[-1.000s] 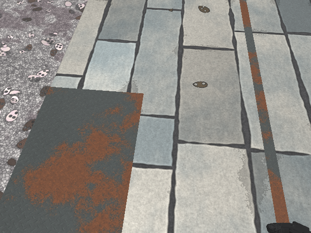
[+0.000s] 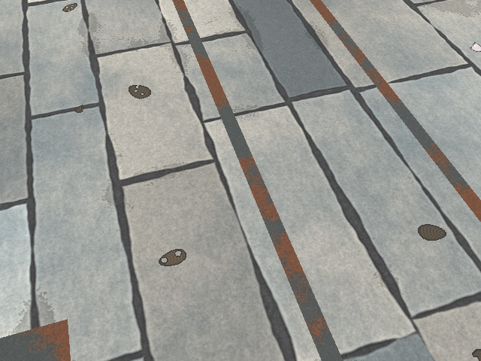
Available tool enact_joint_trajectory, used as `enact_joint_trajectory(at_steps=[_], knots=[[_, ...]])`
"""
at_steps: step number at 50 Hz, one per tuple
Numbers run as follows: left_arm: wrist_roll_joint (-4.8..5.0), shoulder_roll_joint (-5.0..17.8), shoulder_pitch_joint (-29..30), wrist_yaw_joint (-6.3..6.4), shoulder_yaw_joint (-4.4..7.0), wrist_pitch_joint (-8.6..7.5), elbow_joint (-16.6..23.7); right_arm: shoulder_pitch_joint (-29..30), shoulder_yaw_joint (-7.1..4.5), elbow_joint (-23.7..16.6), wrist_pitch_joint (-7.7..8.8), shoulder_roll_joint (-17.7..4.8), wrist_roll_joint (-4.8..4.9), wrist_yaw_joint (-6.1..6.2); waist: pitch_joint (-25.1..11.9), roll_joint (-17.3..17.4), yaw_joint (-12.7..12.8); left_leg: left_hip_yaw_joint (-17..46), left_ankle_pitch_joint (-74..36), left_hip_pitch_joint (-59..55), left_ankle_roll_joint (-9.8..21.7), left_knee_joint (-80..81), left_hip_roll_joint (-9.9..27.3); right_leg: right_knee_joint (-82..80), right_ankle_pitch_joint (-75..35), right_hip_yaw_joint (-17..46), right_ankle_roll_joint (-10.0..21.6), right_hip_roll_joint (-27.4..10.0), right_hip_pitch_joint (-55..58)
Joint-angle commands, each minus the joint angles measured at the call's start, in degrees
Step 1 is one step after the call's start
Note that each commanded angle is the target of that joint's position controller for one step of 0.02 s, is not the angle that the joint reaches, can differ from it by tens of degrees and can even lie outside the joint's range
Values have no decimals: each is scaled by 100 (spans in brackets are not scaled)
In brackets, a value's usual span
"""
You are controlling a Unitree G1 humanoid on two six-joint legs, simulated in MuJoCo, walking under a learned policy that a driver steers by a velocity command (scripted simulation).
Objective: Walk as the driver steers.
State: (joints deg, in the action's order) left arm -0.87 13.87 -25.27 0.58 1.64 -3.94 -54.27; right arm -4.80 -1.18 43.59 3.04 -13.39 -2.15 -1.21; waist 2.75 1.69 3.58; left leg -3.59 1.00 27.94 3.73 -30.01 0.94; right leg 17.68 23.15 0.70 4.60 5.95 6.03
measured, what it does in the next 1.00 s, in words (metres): steps on the spot, turning left: right foot, then left foot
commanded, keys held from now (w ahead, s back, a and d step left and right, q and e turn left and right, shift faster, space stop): q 1.00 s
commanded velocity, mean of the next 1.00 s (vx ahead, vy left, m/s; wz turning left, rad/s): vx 0.07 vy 0.00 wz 0.46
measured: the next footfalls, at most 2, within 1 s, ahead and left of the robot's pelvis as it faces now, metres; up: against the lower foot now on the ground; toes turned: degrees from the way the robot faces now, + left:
right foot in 0.50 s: +0.16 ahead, -0.10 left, +0.00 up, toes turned +17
left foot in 0.96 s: +0.04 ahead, +0.08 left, +0.00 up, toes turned +32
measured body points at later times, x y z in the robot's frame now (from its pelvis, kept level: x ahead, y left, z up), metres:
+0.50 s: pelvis +0.08 -0.01 +0.01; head +0.11 -0.02 +0.46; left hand +0.15 +0.27 -0.11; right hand +0.21 -0.27 -0.13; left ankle +0.14 +0.09 -0.73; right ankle +0.12 -0.11 -0.73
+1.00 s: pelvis +0.06 +0.00 +0.00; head +0.07 +0.03 +0.45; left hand -0.01 +0.29 -0.13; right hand +0.32 -0.16 -0.10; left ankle +0.00 +0.06 -0.73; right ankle +0.12 -0.12 -0.70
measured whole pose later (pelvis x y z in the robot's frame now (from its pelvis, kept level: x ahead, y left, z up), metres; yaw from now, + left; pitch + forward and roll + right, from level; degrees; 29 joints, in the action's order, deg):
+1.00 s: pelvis +0.06 +0.00 +0.00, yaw +32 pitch +0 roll +0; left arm -1.6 17.6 -12.1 1.1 3.8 2.4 -45.5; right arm -9.0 -3.5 42.8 -3.0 -15.7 -0.7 -1.7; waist 4.0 -2.8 0.9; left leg -1.7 17.6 13.9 4.4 -32.4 -2.8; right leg 45.1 26.7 -6.6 -1.2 -5.6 -19.9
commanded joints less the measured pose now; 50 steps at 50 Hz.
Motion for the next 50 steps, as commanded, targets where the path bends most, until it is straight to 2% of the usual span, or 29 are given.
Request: enact_joint_trajectory(at_steps=[1, 2, 3, 4, 5, 6, 7, 10, 17, 21, 23, 24, 25, 26, 27, 28, 29, 30, 31, 33, 36, 38, 42, 45, 46, 47, 48, 49, 50], knots=[[106, 786, 181, 78, 124, -119, 374, -2383, -296, 461, 213, -1070, -131, 177, -1345, 15, -1114, 862, -2906, -3288, 479, 180, 852, 3284, -4007, -21, -9, -811, -1461], [336, 193, -1006, 53, 26, -70, 221, -2384, -421, 510, 163, -1577, -40, 134, -2363, 1441, -578, 2967, -5821, -4868, 1776, -118, 2570, 5433, 1123, -167, -266, 186, -3003], [80, 733, -635, 98, 135, 28, 102, -2267, -382, 449, 98, -1252, 284, 72, -2455, 401, -688, 3019, -5668, -4381, 1758, 222, 2206, 5730, 886, 395, -274, -14, -3096], [17, 664, -51, 78, 130, 43, 281, -1563, -313, 349, 80, -1015, 311, 76, -1569, 327, -518, 2437, -4838, -3636, 1622, 520, 1931, 5698, 500, 365, -312, -279, -3410], [-62, 616, 311, 71, 110, 56, 366, -1097, -237, 256, 39, -713, 275, 81, -966, 69, -433, 2100, -4136, -2961, 1434, 807, 1622, 5417, 241, 276, -339, -474, -3539], [-100, 611, 525, 53, 124, 124, 434, -968, -214, 252, 11, -648, 278, 106, -640, 89, -362, 1844, -3802, -2466, 1300, 1026, 1383, 5200, 91, 251, -392, -603, -3491], [-139, 557, 429, 32, 116, 220, 447, -947, -206, 306, -27, -628, 280, 125, -589, 158, -222, 1656, -3515, -2011, 1192, 1165, 1187, 4956, -28, 213, -456, -650, -3178], [-94, 373, 351, 48, 82, 397, 476, -949, -296, 324, -70, -861, 165, 102, -759, 188, -80, 1465, -2978, -1416, 1175, 1262, 968, 4455, -61, 81, -608, -561, -2809], [-55, 479, 1333, 142, 97, 576, 816, -1024, -467, 221, -375, -1035, 86, 94, -520, 531, -410, 2251, 1446, -819, 981, 1712, 724, 3200, -323, 110, -661, -546, -2922], [43, 464, 1379, 225, 78, 506, 905, -979, -536, 168, -500, -1045, 59, 84, -445, 614, -489, 2731, 1445, -908, 868, 1531, 717, 2398, -65, 120, -572, -362, -2590], [87, 435, 1054, 275, 71, 424, 878, -833, -550, 136, -552, -1029, 93, 86, -444, 630, -328, 2946, 1062, -884, 677, 1301, 638, 1434, -191, 112, -439, -249, -2082], [83, 458, 777, 302, 83, 364, 834, -736, -543, 107, -570, -994, 147, 100, -443, 560, -164, 2928, 1213, -694, 440, 1110, 465, 553, -517, 152, -352, -282, -1604], [7, 842, 705, 347, 169, 313, 859, -833, -479, 38, -563, -747, 206, 119, -427, -89, -236, 2566, 1964, -336, 88, 549, 62, -334, -199, 922, -159, -1071, -1262], [-76, 1470, 1067, 361, 307, 336, 1040, -921, -401, -140, -528, -370, 315, 131, -375, -1497, -444, 1224, 2784, 573, -244, -799, -956, -887, -145, 2614, 427, -2584, -1067], [-132, 1365, 1390, 318, 313, 365, 1107, -913, -509, -21, -515, -870, 70, 173, -221, -1149, -443, 799, 3130, 460, -331, -2122, -781, -720, -1282, 2621, 890, -2982, -1854], [-101, 939, 1521, 297, 198, 357, 1190, -989, -579, 65, -526, -1010, 51, 155, -267, -684, -581, 918, 2898, 143, -338, -2752, -625, -517, -2030, 2143, 932, -2683, -2037], [-62, 708, 1751, 281, 138, 352, 1220, -1151, -590, 171, -567, -950, 44, 133, -196, -519, -744, 862, 2575, 78, -377, -3171, -565, -360, -2453, 1489, 765, -2292, -2086], [-44, 658, 1887, 279, 119, 347, 1290, -1255, -595, 220, -622, -926, 29, 109, -256, -675, -805, 785, 2324, 174, -431, -3470, -537, -254, -2664, 1030, 600, -2001, -1870], [-45, 652, 1861, 288, 116, 345, 1331, -1313, -584, 250, -669, -890, 28, 67, -284, -902, -750, 694, 2264, 313, -514, -3667, -527, -136, -3098, 732, 570, -1864, -1647], [-64, 691, 1533, 263, 141, 357, 1286, -1063, -544, 159, -719, -832, 80, 1, -335, -947, -529, 573, 2215, 498, -660, -3518, -467, 36, -3622, 458, 607, -1825, -1197], [-58, 863, 1077, 246, 228, 363, 1169, -637, -476, -36, -763, -738, 118, -64, -414, -1020, -231, 486, 2337, 583, -772, -2901, -339, 173, -3863, 433, 735, -2068, -581], [-74, 957, 1041, 209, 275, 368, 1157, -502, -437, -125, -784, -695, 136, -99, -445, -1086, -169, 381, 2462, 323, -745, -2432, -255, 240, -3819, 329, 750, -2169, -565], [-112, 1129, 1178, 87, 357, 383, 1169, -386, -376, -287, -787, -663, 206, -128, -501, -1260, -149, 22, 2579, -565, -532, -1476, -232, 421, -3789, 17, 685, -2254, -969], [-81, 1243, 1252, 35, 417, 424, 1143, -485, -373, -349, -737, -682, 233, -129, -552, -1284, -234, -147, 2331, -1064, -342, -617, -271, 741, -3600, -95, 536, -2340, -1101], [-35, 1256, 1336, 30, 430, 449, 1139, -654, -368, -310, -695, -654, 205, -109, -574, -1144, -397, -196, 1800, -1485, -252, 79, -320, 1043, -3274, -273, 339, -2281, -1326], [-24, 1210, 1221, 21, 434, 470, 1082, -805, -385, -264, -624, -752, 139, -53, -595, -750, -514, 72, 1082, -2042, -166, 868, -290, 1529, -2560, -504, -11, -2165, -1772], [-61, 913, 1029, -10, 373, 512, 1155, -965, -499, -272, -525, -1307, 39, 15, -579, 662, -492, 1764, 486, -2764, 83, 1527, 873, 2931, -688, -1002, -432, -1631, -2949], [-75, 559, 1531, 81, 241, 603, 1598, -1207, -688, -309, -486, -2080, 114, 13, -361, 1611, -648, 3388, -1728, -2542, 1017, 1343, 2152, 3738, 1384, -712, -675, -643, -4119], [-88, 783, 1678, 135, 264, 670, 1557, -1443, -667, -236, -489, -1817, 156, 30, -461, 779, -808, 3042, -1870, -2558, 1390, 1211, 2046, 4424, 1325, -80, -666, -831, -4103]])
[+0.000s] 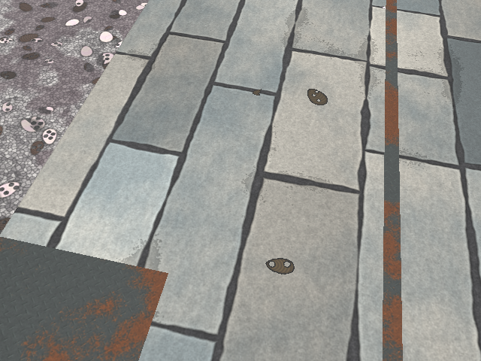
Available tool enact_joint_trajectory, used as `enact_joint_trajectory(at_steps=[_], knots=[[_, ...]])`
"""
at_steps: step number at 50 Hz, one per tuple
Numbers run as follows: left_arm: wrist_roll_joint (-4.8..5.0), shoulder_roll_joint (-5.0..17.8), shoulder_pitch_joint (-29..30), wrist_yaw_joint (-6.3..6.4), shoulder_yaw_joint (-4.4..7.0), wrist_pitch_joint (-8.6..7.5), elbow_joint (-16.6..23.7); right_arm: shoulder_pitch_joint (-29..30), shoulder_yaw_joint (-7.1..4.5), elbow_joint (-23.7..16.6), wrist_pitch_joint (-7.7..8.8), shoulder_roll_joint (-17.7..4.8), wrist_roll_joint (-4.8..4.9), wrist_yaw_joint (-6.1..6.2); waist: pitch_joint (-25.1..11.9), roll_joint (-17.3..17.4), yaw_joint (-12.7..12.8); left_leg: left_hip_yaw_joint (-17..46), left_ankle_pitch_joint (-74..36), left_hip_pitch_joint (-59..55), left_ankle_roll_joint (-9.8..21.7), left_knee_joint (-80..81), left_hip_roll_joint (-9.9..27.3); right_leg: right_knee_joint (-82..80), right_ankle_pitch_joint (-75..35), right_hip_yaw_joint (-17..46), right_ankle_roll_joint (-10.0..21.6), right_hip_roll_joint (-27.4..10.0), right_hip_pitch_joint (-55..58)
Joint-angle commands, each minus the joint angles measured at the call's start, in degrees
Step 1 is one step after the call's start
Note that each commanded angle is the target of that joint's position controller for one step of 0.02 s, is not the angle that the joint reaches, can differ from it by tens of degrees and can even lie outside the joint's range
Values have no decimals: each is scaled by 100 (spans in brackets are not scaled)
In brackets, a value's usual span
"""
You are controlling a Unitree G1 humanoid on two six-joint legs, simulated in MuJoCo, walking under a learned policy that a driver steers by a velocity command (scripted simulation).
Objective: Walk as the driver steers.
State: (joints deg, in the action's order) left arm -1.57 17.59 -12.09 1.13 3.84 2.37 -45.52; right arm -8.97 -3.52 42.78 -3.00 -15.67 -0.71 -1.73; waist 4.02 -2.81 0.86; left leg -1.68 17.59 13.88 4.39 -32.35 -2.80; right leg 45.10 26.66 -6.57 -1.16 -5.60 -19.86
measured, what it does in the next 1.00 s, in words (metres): walks ahead: right foot, then left foot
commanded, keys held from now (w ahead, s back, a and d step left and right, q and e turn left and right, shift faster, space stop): q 0.10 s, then no key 0.14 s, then w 0.66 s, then w+e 0.10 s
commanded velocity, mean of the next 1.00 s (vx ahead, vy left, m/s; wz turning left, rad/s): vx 0.27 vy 0.00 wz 0.18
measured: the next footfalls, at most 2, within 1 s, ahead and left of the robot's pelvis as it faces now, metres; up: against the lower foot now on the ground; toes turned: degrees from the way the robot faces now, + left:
right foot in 0.46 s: +0.07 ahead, -0.09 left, +0.00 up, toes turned +9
left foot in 0.92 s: +0.36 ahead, +0.16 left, +0.00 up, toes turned +12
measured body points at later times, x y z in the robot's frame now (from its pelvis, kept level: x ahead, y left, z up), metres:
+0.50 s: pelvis +0.04 -0.01 +0.01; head +0.04 -0.02 +0.46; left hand +0.10 +0.27 -0.10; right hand +0.13 -0.26 -0.13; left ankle -0.01 +0.09 -0.72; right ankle +0.04 -0.10 -0.73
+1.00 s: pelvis +0.25 +0.07 -0.01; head +0.29 +0.08 +0.44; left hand +0.16 +0.31 -0.15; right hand +0.47 -0.15 -0.11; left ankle +0.33 +0.15 -0.73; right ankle +0.08 -0.09 -0.66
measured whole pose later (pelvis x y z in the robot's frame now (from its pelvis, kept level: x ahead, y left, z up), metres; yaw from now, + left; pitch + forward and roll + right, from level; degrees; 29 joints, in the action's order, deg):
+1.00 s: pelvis +0.25 +0.07 -0.01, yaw +8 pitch +1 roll -1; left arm -0.3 12.9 -24.3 0.0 1.7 -3.3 -57.0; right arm -3.9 -1.6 45.9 3.3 -14.3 -2.4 -0.8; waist 3.9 -0.3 3.1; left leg -6.1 9.5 24.1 5.4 -33.0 -1.2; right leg 54.5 25.3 1.6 4.1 0.9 -7.0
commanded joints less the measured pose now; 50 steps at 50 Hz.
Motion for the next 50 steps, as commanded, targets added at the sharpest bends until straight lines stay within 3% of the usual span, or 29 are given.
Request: enact_joint_trajectory(at_steps=[1, 2, 4, 7, 12, 13, 15, 18, 20, 22, 23, 24, 25, 26, 27, 28, 30, 36, 40, 43, 45, 46, 47, 48, 49, 50], knots=[[72, 423, 277, 56, 65, 49, 583, -677, -320, -181, 98, -1251, 29, 122, -345, 1022, -297, 2331, -3208, -895, 1228, 1436, 2033, 1835, 505, 785, -70, 262, -1492], [115, 466, 193, 28, 84, 3, 488, -225, -246, -263, 71, -1031, 17, 164, -202, 936, -91, 1930, -2803, -720, 950, 1478, 1576, 1632, -26, 874, -63, 200, -1408], [-18, 609, 6, -21, 135, -25, 379, -13, -194, -338, 68, -881, 56, 211, -403, 1113, -20, 1655, -3192, -840, 783, 1397, 1194, 1671, -488, 795, -121, 304, -1247], [33, 489, -72, -67, 108, 14, 345, -276, -200, -282, 115, -927, 69, 182, -644, 825, -68, 1685, -3293, -1065, 813, 1366, 1215, 1550, -620, 773, -178, 388, -1191], [48, 383, 155, -22, 52, 77, 373, -557, -137, -134, 154, -877, -16, 224, -494, 969, -255, 1928, -2740, -1065, 876, 1448, 1302, 679, -520, 779, -126, 417, -988], [23, 379, 162, -37, 39, 61, 375, -681, -140, -81, 155, -907, -29, 222, -579, 952, -311, 2029, -1912, -1051, 916, 1572, 1295, 512, -481, 744, -93, 433, -863], [-25, 375, 328, -99, 24, 11, 404, -786, -127, 11, 149, -911, -80, 201, -395, 1033, -410, 2347, 303, -859, 986, 1932, 1253, 156, -411, 690, -10, 480, -786], [-27, 323, 425, -161, -8, -116, 403, -831, -109, 135, 191, -929, -113, 178, -54, 995, -418, 2679, 1224, -575, 1035, 2122, 1315, -440, -227, 619, 126, 560, -524], [7, 259, 273, -142, -37, -226, 343, -799, -117, 200, 247, -978, -100, 170, -2, 832, -298, 2724, 1217, -305, 1016, 2047, 1313, -993, -249, 557, 285, 637, 14], [18, 94, -368, -86, -78, -344, 84, -491, -97, 179, 280, -901, -15, 178, 6, 601, 153, 2446, 1326, 557, 777, 1657, 993, -2283, -1004, 422, 492, 743, 1465], [-9, 221, -775, -27, -53, -424, -54, -378, -30, 127, 335, -651, -9, 186, -97, 303, 347, 2191, 1402, 1287, 527, 1101, 679, -2595, -825, 904, 562, 437, 2406], [-76, 641, -1413, 37, 3, -494, -139, -262, 107, -22, 414, -140, -16, 170, -354, -736, 555, 1280, 1494, 1920, 216, -524, 83, -3405, 613, 2533, 774, -889, 3065], [-30, 1277, -1527, 3, 179, -497, -262, -14, 50, -150, 460, -421, -47, 185, 187, -1010, 565, 589, 1406, 2908, 134, -1350, -466, -4047, 1671, 4290, 1344, -1680, 2590], [6, 1000, -1299, -28, 148, -502, -279, 4, -43, -115, 486, -747, -158, 167, 576, -301, 323, 935, 955, 2981, 129, -1961, -11, -3988, 1755, 4117, 1511, -1657, 2179], [70, 667, -902, -73, 59, -541, -187, -262, -49, 61, 514, -719, -137, 76, 590, -201, 66, 895, 503, 2875, 88, -2151, 142, -3972, 1422, 3635, 1378, -1299, 2080], [77, 499, -661, -106, 18, -573, -131, -464, -44, 199, 520, -689, -117, 12, 482, -230, -78, 756, 197, 2733, 3, -2199, 259, -4017, 850, 3103, 1210, -1013, 2064], [78, 346, -733, -116, -27, -669, -212, -377, -19, 280, 503, -575, -189, -69, 254, -279, -47, 434, -329, 2630, -152, -2434, 402, -4020, -513, 2338, 1139, -666, 2123], [104, 250, -1442, -150, -56, -737, -679, 725, 110, -56, 462, -265, -165, -117, 261, -218, 206, -132, -975, 2895, -457, -1731, 580, -3913, -2865, 1430, 1217, -400, 2203], [77, 360, -1630, -121, -52, -753, -872, 1278, 188, -249, 475, -187, -116, -131, 329, -306, 291, -322, -1249, 2229, -336, -564, 462, -3815, -3663, 1191, 1176, -476, 2099], [73, 459, -1518, -80, -40, -747, -956, 1091, 152, -219, 493, -311, -114, -63, 249, -325, 78, -359, -1063, 1575, -33, -117, 312, -3461, -4752, 1115, 1077, -698, 2298], [54, 551, -1360, -66, -22, -718, -986, 106, 46, 100, 542, -504, -107, 37, -321, -321, -397, -406, -790, 355, 205, 164, -6, -2241, -6377, 932, 908, -642, 2397], [84, 510, -1345, -72, -43, -694, -993, -815, -33, 406, 606, -649, -151, 105, -832, -123, -786, -333, -951, -934, 344, 479, 9, -1081, -6161, 788, 799, -421, 1914], [114, 262, -1423, -96, -128, -693, -842, -1756, -153, 556, 657, -1076, -292, 192, -1558, 460, -1066, 1016, 167, -2390, 562, 678, 1274, 598, -4175, 651, 738, -124, 769], [267, -411, -2111, -125, -249, -666, -750, -1842, -256, 581, 638, -1549, -329, 188, -2207, 1894, -630, 3867, 970, -3438, 1162, 1463, 2878, 2505, 228, 522, 555, 914, -1046], [113, 357, -1618, -75, -56, -621, -833, -1424, -193, 531, 610, -1148, -123, 151, -1642, 844, -636, 3983, 1292, -2669, 993, 1818, 2627, 2882, -8, 1178, 689, 662, -1370], [135, 354, -1230, -116, -16, -639, -719, -813, -93, 466, 634, -804, -89, 146, -816, 661, -384, 2919, 1017, -1797, 824, 1939, 2410, 2727, -609, 1176, 738, 394, -1388]])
